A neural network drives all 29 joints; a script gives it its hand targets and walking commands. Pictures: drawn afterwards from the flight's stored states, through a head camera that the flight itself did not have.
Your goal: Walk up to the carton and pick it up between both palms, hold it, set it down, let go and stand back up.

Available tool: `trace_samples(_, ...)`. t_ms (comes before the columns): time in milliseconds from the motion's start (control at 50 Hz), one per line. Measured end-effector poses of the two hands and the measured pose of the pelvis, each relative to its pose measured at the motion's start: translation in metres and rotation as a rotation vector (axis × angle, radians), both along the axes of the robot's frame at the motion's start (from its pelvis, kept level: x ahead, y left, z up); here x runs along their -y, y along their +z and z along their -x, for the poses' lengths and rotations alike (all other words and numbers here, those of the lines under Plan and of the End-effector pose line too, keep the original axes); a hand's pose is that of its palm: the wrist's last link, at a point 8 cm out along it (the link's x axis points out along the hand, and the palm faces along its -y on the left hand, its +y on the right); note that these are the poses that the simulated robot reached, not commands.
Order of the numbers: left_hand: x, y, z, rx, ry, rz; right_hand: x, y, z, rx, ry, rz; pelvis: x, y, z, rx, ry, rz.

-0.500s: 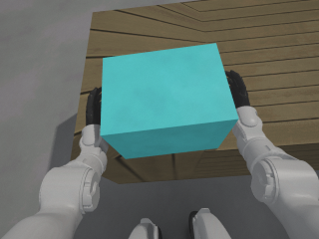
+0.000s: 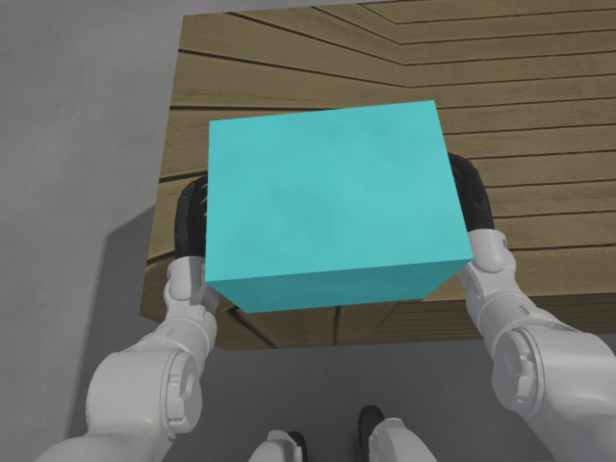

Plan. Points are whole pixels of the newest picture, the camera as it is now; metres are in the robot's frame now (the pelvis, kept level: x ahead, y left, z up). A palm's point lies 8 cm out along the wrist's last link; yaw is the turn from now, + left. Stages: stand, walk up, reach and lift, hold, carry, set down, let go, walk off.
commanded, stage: reach and lift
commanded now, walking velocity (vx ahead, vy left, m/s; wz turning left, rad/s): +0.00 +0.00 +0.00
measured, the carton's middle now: (328, 219) +0.44 -0.01 -0.05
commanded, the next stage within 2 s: none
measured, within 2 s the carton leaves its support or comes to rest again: leaves its support in 0.80 s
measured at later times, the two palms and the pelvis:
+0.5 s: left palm (189, 263) +0.37 +0.18 -0.03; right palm (475, 235) +0.39 -0.20 -0.02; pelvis -0.02 +0.00 +0.00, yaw -1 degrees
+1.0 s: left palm (176, 262) +0.36 +0.18 +0.02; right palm (489, 227) +0.38 -0.20 +0.02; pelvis -0.01 +0.00 +0.01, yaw +1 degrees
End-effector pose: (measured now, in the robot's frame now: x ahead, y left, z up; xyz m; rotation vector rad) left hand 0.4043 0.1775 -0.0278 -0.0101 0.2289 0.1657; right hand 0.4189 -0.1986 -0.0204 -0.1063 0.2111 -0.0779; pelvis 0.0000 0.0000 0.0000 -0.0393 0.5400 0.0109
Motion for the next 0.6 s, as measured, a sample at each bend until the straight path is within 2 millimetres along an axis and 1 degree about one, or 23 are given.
trace_samples(120,0.0,0.001,0.006,0.011,-0.009,0.001,0.0,0.001,0.009,0.012,-0.007,0.009,-0.003,0.003,0.005,-0.014,-0.002,0.001)
trace_samples(380,-0.002,-0.001,0.026,-0.009,-0.001,0.004,-0.002,-0.001,0.027,-0.005,0.002,0.015,-0.005,0.004,0.017,-0.028,-0.014,-0.003)
trace_samples(500,-0.002,-0.002,0.03,-0.036,0.004,-0.004,-0.002,-0.003,0.028,-0.032,0.006,0.004,-0.004,0.003,0.019,-0.028,-0.012,-0.004)
trace_samples(600,-0.001,-0.001,0.031,-0.051,0.011,-0.012,-0.001,-0.003,0.027,-0.046,0.014,-0.002,-0.001,0.002,0.018,-0.028,-0.008,-0.003)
